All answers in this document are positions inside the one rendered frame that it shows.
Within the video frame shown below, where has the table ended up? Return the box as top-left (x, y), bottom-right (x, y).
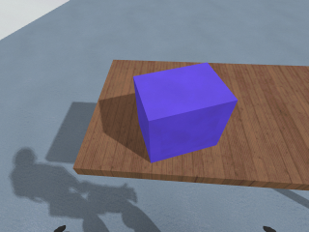
top-left (73, 59), bottom-right (309, 190)

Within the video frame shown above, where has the carton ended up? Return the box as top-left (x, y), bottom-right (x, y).
top-left (133, 62), bottom-right (238, 163)

